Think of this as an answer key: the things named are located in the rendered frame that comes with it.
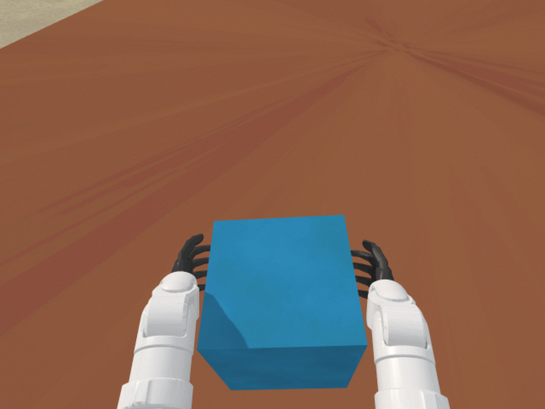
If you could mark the robot right forearm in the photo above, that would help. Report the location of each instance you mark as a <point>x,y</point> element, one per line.
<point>403,352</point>

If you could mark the robot left forearm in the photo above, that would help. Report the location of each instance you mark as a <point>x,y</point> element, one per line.
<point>160,372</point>

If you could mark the carton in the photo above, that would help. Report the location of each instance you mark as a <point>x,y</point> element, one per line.
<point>281,305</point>

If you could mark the robot left hand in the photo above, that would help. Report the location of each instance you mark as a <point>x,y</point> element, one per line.
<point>185,261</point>

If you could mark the robot right hand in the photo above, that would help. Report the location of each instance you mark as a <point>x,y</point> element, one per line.
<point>378,270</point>

